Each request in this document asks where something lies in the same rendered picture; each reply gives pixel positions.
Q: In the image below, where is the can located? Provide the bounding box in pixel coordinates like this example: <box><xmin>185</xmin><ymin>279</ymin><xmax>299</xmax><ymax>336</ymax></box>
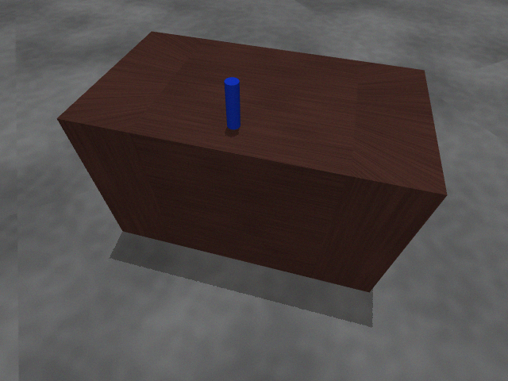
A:
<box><xmin>224</xmin><ymin>77</ymin><xmax>241</xmax><ymax>129</ymax></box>

